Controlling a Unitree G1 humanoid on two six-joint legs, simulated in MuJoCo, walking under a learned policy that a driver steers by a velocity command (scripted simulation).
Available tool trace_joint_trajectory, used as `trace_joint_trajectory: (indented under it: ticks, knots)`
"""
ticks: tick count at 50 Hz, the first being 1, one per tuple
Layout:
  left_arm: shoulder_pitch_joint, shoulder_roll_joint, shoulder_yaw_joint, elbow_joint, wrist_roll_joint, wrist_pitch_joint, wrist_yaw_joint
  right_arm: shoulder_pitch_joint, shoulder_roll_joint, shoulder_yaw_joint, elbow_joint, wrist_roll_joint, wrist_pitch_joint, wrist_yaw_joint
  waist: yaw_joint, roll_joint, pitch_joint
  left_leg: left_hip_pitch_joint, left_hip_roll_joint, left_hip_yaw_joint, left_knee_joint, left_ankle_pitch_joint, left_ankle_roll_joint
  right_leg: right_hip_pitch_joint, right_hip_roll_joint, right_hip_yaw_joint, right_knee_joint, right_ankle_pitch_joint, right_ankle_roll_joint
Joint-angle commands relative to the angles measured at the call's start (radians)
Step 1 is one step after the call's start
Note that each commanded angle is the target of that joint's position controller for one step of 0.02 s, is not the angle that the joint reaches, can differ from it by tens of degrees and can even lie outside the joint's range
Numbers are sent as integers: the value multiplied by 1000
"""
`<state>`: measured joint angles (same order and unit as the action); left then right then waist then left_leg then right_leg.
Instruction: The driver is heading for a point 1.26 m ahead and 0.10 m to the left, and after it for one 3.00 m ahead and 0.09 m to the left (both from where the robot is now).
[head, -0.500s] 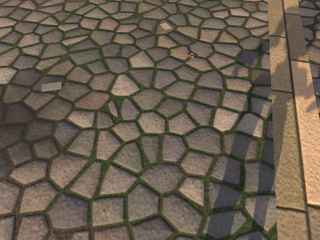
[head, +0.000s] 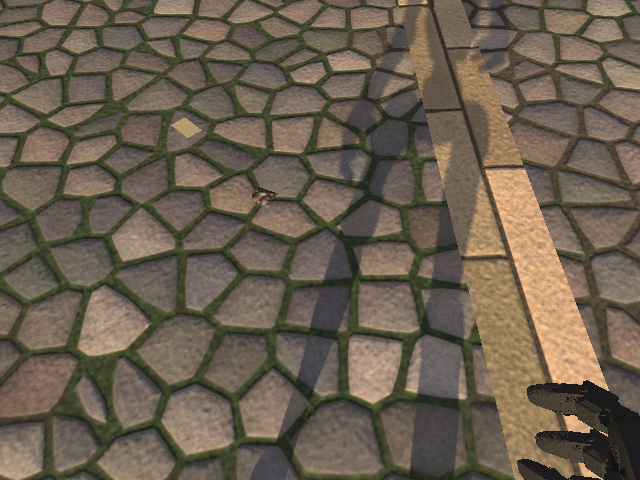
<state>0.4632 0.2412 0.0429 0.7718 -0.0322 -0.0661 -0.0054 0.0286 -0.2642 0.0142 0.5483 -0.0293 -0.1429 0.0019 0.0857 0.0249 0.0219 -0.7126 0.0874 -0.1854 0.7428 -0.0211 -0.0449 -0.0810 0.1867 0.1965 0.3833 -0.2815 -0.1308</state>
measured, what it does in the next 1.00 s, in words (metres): walks ahead, turning left: left foot, then right foot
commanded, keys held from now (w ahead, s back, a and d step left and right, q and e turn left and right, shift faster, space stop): e+shift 0.16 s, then q+shift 0.14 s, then w+q+shift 0.64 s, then w+e+shift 0.06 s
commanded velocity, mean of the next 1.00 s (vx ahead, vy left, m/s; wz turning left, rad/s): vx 0.69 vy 0.00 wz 0.22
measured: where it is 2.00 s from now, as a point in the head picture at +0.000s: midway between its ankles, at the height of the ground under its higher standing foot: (276, 168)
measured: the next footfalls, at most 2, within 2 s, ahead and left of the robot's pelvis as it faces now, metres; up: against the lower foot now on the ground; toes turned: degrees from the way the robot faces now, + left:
left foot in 0.12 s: +0.37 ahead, +0.16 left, +0.00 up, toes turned -16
right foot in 0.48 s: +0.36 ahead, -0.09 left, +0.00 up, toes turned -5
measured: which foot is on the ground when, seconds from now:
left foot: up 0.00-0.10, down 0.12-0.48, up 0.50-0.94, down 0.96-1.00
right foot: down 0.00-0.12, up 0.14-0.46, down 0.48-0.98, up 1.00-1.00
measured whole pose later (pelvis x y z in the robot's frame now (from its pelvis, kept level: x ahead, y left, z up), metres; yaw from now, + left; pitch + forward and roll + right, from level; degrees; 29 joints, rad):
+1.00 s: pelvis +0.59 +0.13 -0.05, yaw +18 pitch +0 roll -1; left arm 0.37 0.31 0.06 0.84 -0.01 -0.07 0.00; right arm 0.15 -0.32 -0.07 0.61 0.05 -0.01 0.05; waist 0.01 0.01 0.05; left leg -0.62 0.00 0.11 0.84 -0.27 0.12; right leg 0.09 -0.16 -0.17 0.91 -0.43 0.05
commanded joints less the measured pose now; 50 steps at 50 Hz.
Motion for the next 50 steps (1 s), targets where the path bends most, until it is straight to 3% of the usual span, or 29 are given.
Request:
trace_joint_trajectory:
  ticks: [1, 4, 5, 6, 7, 8, 9, 10, 11, 13, 14, 16, 17, 19, 21, 23, 24, 25, 26, 27, 28, 31, 36, 43, 45, 47, 48, 49, 50]
  knots:
    - [-42, 191, 60, -54, -19, -5, 20, -91, -85, -40, -86, 17, -6, -7, -8, -76, 50, 429, -139, 127, -215, 211, -33, -395, -117, 200, -122, 143, -72]
    - [-20, 171, 66, -32, -20, 28, 35, -91, -143, -78, -99, 33, -15, -14, -24, -121, -14, 454, -169, 99, -356, 172, -9, -162, -105, 255, 117, 346, 16]
    - [-60, 180, 70, -48, -17, 36, 39, 8, -157, -91, -82, 28, -19, -19, -97, -129, -95, 574, -154, 111, -383, 238, 10, -137, -83, 230, 278, 453, 66]
    - [-108, 142, 58, -86, 5, 41, 38, 239, -177, -100, -41, 19, -16, -20, -203, -146, -275, 856, -21, 41, -271, 323, 66, -215, -70, 185, 562, 373, 114]
    - [36, -21, 13, -111, 54, 48, 31, 360, -226, -96, -21, -5, 0, -15, -135, 176, -472, 1185, 301, -230, -80, 886, 167, -462, 14, 68, 944, -508, 157]
    - [170, 96, 8, -145, -1, 39, 10, 392, -261, -111, 22, 9, 19, 6, -97, 442, -678, 1326, 522, -660, -172, 500, 358, -624, -59, 60, 1223, -457, 177]
    - [74, 175, 24, -126, -3, 50, 13, 291, -189, -106, -35, 2, 37, -7, -143, 276, -599, 1220, 389, -568, -250, 204, 340, -662, -147, 35, 1234, -332, 200]
    - [-78, 197, 30, -154, -3, 61, 18, 227, -112, -81, -30, 0, 56, -16, -165, 162, -403, 1049, 290, -354, -275, 232, 295, -701, -163, -44, 1176, -255, 212]
    - [-150, 178, 27, -162, 8, 70, 23, 198, -96, -65, -15, -4, 67, -15, -147, 49, -276, 872, 221, -251, -292, 374, 274, -671, -174, -83, 1150, -243, 222]
    - [-186, 100, 2, -182, 24, 63, 19, 193, -112, -64, 44, 1, 59, -6, -98, 39, -128, 630, 154, -157, -353, 518, 266, -582, -204, -70, 927, -269, 195]
    - [-174, 60, -14, -178, 32, 56, 18, 162, -96, -59, 62, 9, 54, 3, -63, 48, -115, 565, 126, -121, -371, 560, 260, -522, -220, -87, 755, -275, 186]
    - [-170, 45, -24, -158, 48, 36, 19, 122, -150, -82, 74, 32, 68, 11, -46, 72, -167, 458, 84, -70, -409, 608, 271, -331, -190, -166, 504, -131, 189]
    - [-167, 57, -22, -146, 42, 32, 12, 130, -185, -96, 82, 45, 79, 11, -44, 93, -204, 446, 82, -73, -427, 452, 286, -256, -179, -164, 439, -37, 187]
    - [-217, 100, -11, -155, 26, 28, -7, 133, -203, -107, 81, 68, 94, 10, -45, 88, -184, 370, 92, -121, -489, -14, 286, -161, -179, -149, 326, 72, 162]
    - [-261, 131, 4, -170, 18, 21, -13, 142, -195, -105, 80, 74, 98, 6, -28, 75, -108, 250, 75, -176, -521, -393, 251, -53, -179, -143, 196, 134, 124]
    - [-183, 156, 23, -153, 19, 11, 2, 157, -153, -94, 85, 67, 92, 6, 31, 61, -75, 96, 15, -181, -434, -560, 188, 119, -215, -123, 145, 44, 96]
    - [-57, 202, 38, -129, 29, 6, 18, 147, -82, -74, 71, 66, 87, 9, 85, -48, -105, -41, -57, -106, -200, -617, 129, 261, -371, 41, 46, -145, 57]
    - [-29, 262, 48, -128, 47, 7, 22, 183, -11, -57, 37, 81, 75, 11, 63, -254, -118, -208, -148, 46, 106, -558, 92, 319, -579, 347, -112, -469, -21]
    - [-87, 288, 63, -123, 54, -5, 19, 157, -82, -73, 8, 91, 67, 3, 37, -279, -46, -321, -74, 43, 278, -480, 85, 226, -621, 478, -170, -579, -76]
    - [-143, 224, 47, -137, 37, -20, 19, 173, -130, -88, 22, 79, 72, 0, 10, -236, -7, -346, -45, 38, 360, -398, 78, 198, -584, 412, -172, -535, -59]
    - [-185, 176, 33, -141, 29, -25, 17, 212, -137, -97, 45, 64, 82, 2, -24, -212, -2, -335, -28, 49, 403, -332, 64, 170, -547, 312, -173, -440, -31]
    - [-239, 138, 25, -135, 45, -32, 17, 244, -116, -102, 61, 56, 109, 10, -75, -161, 36, -249, 22, 85, 494, -171, 24, 26, -482, 66, -233, -203, 1]
    - [-190, 152, 37, -78, 58, -41, 22, 193, -87, -96, 41, 59, 128, 15, -72, -93, 75, -243, 43, 93, 478, 19, -2, 8, -453, -206, -256, 42, 10]
    - [-145, 230, 65, -22, 38, -18, 15, -1, -58, -66, -22, 71, 117, 78, -30, -50, 170, -151, 54, 251, 102, 20, 108, 168, -477, -424, -269, 263, 49]
    - [-166, 279, 77, -24, 32, -2, 11, 35, -99, -81, -25, 76, 118, 76, -80, -107, 113, 37, -36, 358, 68, -80, 156, 190, -474, -472, -150, 855, 59]
    - [-186, 330, 89, -29, 16, 14, 9, 283, -198, -129, 19, 89, 130, 63, -232, -182, -38, 382, -148, 407, 85, -223, 212, 150, -483, -484, 219, 1314, 58]
    - [-180, 308, 77, -31, 12, 0, 11, 516, -272, -175, 89, 80, 139, 47, -347, -130, -154, 786, -167, 311, -19, -155, 266, -65, -457, -458, 512, 1186, 75]
    - [-92, 133, 27, -36, 39, -33, 7, 533, -356, -192, 126, 83, 152, 24, -252, 259, -177, 1095, 15, -25, -89, -160, 349, -449, -271, -446, 989, 40, 123]
    - [24, 90, -11, -69, 12, -79, -7, 496, -321, -154, 85, 59, 121, 35, -162, 291, -476, 1248, 248, -670, -414, -741, 502, -647, -168, -143, 1205, -250, 118]
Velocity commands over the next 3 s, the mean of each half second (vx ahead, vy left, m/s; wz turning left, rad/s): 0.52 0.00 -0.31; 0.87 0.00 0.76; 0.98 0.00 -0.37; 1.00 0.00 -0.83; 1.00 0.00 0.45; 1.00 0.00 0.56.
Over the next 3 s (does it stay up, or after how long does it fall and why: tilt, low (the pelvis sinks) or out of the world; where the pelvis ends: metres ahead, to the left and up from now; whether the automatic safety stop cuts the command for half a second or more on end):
stays up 2.24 0.17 0.00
